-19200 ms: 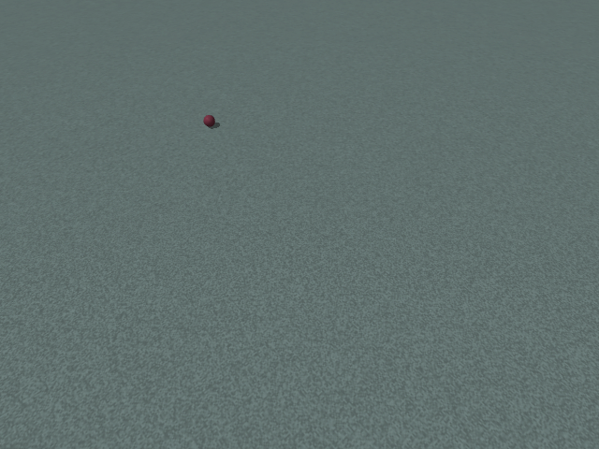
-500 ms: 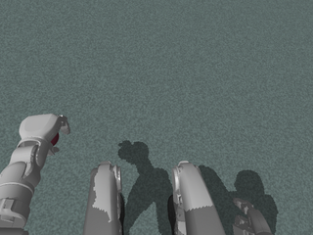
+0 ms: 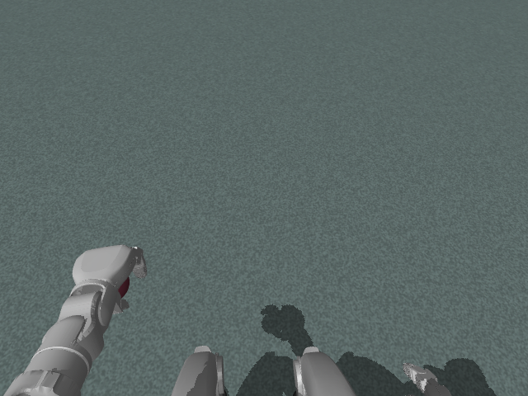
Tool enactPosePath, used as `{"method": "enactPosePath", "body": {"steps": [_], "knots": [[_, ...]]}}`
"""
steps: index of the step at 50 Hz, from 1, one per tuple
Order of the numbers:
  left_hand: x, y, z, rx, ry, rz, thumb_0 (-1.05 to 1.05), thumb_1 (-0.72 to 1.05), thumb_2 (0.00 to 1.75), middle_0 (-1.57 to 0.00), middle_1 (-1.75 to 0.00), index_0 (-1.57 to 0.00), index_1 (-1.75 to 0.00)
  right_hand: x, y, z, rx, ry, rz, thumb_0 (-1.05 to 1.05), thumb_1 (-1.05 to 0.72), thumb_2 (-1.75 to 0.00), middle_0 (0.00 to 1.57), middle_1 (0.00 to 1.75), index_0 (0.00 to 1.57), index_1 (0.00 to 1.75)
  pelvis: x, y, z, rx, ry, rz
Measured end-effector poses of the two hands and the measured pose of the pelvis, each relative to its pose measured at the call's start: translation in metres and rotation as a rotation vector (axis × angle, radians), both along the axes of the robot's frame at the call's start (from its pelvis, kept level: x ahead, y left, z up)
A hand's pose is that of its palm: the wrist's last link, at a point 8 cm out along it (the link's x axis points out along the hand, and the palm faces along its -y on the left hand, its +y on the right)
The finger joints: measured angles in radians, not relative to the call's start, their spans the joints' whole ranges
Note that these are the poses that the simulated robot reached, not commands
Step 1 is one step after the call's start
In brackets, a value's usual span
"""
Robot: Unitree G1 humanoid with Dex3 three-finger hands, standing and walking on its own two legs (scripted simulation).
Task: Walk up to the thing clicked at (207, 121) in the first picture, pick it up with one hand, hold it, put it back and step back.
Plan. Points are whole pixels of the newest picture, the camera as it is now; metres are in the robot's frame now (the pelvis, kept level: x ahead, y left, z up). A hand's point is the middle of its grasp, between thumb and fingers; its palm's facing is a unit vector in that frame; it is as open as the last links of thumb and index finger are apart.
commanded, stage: lift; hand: left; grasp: from above
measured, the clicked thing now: (108, 283) +0.34 +0.26 -0.10
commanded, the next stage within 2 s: hold in 0.54 s
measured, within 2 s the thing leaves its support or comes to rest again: neither
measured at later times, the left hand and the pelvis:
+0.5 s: hand (114, 257) +0.34 +0.22 -0.01, palm faces -0.46 -0.09 -0.89, open 7.5 cm; pelvis +0.04 +0.00 +0.08, yaw +0 degrees
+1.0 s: hand (108, 238) +0.35 +0.21 +0.04, palm faces -0.46 -0.07 -0.88, open 7.2 cm; pelvis +0.05 +0.00 +0.10, yaw +0 degrees
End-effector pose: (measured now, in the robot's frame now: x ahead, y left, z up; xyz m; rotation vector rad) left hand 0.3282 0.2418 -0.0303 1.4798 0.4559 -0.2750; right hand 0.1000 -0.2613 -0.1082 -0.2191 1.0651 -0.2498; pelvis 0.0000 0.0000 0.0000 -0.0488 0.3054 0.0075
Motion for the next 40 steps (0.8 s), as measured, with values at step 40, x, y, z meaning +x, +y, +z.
{"method": "enactPosePath", "body": {"steps": [40], "knots": [[0.033, -0.022, 0.114, 0.002, -0.005, -0.017, 0.02, 0.18, 0.59, -0.61, -0.64, -0.89, -0.71, 0.041, -0.007, 0.093, 0.038, -0.044, -0.026, 0.01, -0.9, -0.89, 0.2, 0.3, 0.2, 0.3, 0.049, -0.002, 0.096, 0.043, -0.191, -0.013]]}}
